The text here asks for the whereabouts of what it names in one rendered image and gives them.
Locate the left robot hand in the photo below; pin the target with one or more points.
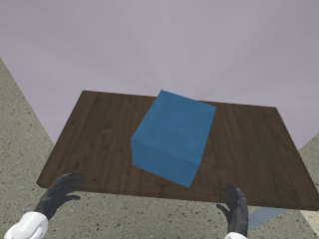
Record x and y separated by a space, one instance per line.
56 194

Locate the carton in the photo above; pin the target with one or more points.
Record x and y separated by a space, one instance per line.
171 138

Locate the right robot hand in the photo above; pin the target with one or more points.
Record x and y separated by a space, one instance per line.
237 216

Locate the robot left forearm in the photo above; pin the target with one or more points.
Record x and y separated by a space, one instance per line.
32 225

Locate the table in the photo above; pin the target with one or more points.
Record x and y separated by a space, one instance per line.
248 147

